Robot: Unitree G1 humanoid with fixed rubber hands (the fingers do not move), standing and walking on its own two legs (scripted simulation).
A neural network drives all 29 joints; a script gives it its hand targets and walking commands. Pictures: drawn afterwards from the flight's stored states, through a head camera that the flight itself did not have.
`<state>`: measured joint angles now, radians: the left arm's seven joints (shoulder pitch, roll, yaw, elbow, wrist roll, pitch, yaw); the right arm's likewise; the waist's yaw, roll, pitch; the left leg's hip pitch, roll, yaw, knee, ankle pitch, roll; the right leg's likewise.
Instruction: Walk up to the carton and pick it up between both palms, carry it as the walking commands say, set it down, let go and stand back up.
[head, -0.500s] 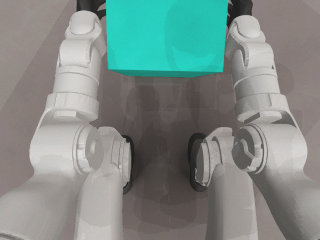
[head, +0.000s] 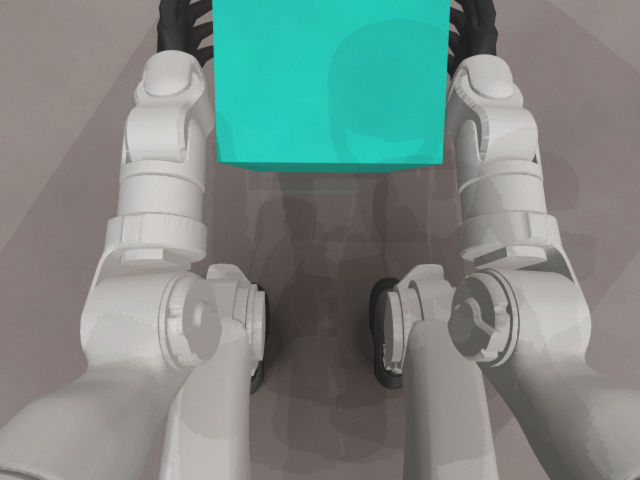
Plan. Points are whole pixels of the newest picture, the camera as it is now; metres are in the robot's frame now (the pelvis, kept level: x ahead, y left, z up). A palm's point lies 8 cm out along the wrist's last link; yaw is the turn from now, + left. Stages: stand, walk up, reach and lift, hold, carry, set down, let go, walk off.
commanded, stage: reach and lift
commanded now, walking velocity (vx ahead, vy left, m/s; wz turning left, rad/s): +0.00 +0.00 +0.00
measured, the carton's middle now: (325, 75) +0.54 +0.00 -0.18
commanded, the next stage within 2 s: none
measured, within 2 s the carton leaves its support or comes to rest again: neither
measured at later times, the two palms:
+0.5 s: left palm (148, 44) +0.51 +0.14 -0.03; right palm (509, 50) +0.51 -0.14 -0.03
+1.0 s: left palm (93, 24) +0.49 +0.14 +0.05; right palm (568, 34) +0.49 -0.14 +0.04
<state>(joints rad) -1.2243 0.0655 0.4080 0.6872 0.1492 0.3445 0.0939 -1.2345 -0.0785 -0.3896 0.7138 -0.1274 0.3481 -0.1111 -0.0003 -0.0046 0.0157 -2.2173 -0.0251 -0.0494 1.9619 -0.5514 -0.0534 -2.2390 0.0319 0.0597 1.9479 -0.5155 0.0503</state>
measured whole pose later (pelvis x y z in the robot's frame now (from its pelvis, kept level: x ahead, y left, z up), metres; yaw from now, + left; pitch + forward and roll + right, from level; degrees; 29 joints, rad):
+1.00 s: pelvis +0.01 +0.00 +0.10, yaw +0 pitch +42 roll +0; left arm -1.01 -0.05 0.48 0.62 0.26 0.41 0.04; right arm -1.01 0.04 -0.47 0.63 -0.24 0.41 -0.06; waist 0.00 0.00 -0.16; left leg -1.87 -0.02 -0.06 1.63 -0.50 -0.04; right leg -1.89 0.02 0.05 1.61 -0.47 0.04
